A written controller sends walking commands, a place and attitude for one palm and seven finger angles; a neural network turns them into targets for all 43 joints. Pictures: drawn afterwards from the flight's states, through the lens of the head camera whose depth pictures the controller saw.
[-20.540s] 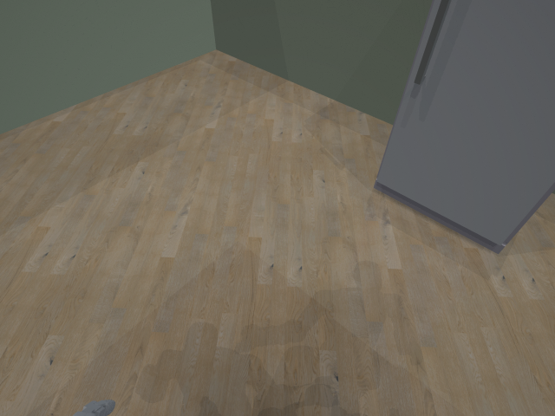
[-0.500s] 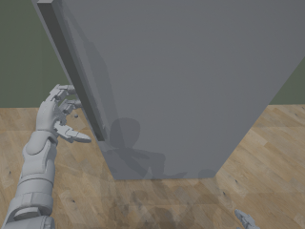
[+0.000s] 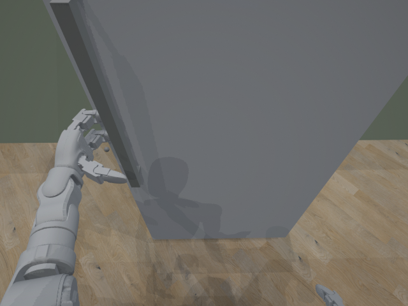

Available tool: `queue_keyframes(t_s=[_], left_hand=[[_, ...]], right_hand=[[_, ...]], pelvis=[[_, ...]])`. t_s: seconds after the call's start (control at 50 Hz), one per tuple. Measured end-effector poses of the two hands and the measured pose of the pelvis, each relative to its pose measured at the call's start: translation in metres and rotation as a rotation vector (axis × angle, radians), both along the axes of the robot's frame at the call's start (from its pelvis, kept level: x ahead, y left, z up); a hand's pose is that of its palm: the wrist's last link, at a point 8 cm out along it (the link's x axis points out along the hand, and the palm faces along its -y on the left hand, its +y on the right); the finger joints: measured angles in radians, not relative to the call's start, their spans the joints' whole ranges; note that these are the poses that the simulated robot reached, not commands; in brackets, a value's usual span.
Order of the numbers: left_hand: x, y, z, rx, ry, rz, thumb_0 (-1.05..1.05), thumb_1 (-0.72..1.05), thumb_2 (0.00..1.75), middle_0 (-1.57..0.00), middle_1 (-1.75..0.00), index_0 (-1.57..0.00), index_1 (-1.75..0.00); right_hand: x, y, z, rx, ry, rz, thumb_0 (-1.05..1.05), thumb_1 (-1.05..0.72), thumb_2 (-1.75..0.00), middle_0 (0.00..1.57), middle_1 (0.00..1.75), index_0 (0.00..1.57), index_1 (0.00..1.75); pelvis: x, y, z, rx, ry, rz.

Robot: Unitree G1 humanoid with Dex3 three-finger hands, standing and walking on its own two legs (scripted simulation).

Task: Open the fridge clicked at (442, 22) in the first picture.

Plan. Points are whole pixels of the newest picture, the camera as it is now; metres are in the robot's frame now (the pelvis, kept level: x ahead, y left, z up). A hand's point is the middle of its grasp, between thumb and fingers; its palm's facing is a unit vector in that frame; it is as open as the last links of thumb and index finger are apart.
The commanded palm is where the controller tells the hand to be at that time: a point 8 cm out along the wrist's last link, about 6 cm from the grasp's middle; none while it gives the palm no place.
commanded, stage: feel for the door with the fingertips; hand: left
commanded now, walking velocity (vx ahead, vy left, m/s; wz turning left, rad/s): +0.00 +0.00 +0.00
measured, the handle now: (114, 117) +0.44 +0.19 +0.13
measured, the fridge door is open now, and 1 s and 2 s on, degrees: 0 0 0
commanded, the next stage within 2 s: slide the fingers in behind the handle in 0.04 s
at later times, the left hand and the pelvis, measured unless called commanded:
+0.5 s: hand (101, 149) +0.39 +0.21 +0.10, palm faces +0.03 -1.00 -0.01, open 13.9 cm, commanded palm +0.35 +0.26 +0.10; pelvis +0.00 +0.00 +0.00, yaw -1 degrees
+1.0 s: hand (116, 149) +0.39 +0.18 +0.09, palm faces +0.02 -1.00 -0.01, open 14.0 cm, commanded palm +0.36 +0.24 +0.10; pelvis +0.01 +0.00 +0.00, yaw +0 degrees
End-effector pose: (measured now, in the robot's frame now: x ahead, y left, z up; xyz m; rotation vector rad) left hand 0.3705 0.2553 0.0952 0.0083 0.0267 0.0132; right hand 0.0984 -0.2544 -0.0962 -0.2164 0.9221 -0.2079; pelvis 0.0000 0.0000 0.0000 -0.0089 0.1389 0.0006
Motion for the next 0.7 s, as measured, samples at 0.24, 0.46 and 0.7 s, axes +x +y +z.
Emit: queue_keyframes(t_s=[0.24,0.46,0.7], left_hand=[[0.006,0.005,-0.002,0.015,-0.022,0.009,-0.02,-0.50,0.30,-0.37,-1.24,-0.37,-1.24],[-0.002,0.006,0.005,0.002,-0.049,0.015,-0.02,-0.50,0.30,-0.32,-1.21,-0.32,-1.21],[-0.013,-0.003,-0.004,-0.009,-0.034,-0.003,-0.02,-0.50,0.30,-0.30,-1.20,-0.30,-1.20]], right_hand=[[-0.021,0.000,-0.008,-0.005,0.075,-0.012,0.01,-0.91,-0.90,0.20,0.29,0.20,0.30],[-0.021,0.004,-0.004,0.017,0.038,-0.029,0.01,-0.91,-0.90,0.20,0.29,0.20,0.30],[0.006,0.008,0.003,0.006,-0.019,0.013,0.01,-0.91,-0.90,0.20,0.29,0.20,0.30]], pelvis=[[-0.005,0.000,-0.002,-0.005,0.012,0.003],[-0.002,0.002,0.000,-0.003,0.001,-0.011],[-0.001,0.005,0.000,-0.006,-0.008,0.000]])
